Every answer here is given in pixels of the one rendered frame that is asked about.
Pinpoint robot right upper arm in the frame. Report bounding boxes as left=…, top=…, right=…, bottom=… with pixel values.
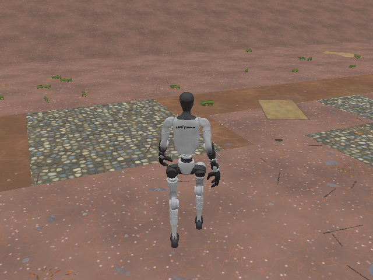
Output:
left=198, top=117, right=212, bottom=151

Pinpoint robot torso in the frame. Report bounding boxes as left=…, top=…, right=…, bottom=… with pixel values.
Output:
left=173, top=115, right=200, bottom=175

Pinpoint left robot forearm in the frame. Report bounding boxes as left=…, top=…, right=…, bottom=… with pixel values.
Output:
left=159, top=140, right=167, bottom=159

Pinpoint left robot hand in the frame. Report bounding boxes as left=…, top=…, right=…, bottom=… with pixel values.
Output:
left=159, top=156, right=173, bottom=166

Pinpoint right robot hand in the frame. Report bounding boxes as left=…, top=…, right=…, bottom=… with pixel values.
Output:
left=207, top=171, right=220, bottom=188

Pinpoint right robot forearm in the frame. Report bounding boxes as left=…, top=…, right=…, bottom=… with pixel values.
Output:
left=207, top=142, right=219, bottom=172

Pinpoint robot left upper arm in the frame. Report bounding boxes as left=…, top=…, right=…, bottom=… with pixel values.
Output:
left=160, top=117, right=175, bottom=148

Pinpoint left robot shin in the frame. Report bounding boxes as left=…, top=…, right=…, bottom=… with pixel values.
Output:
left=169, top=199, right=178, bottom=240

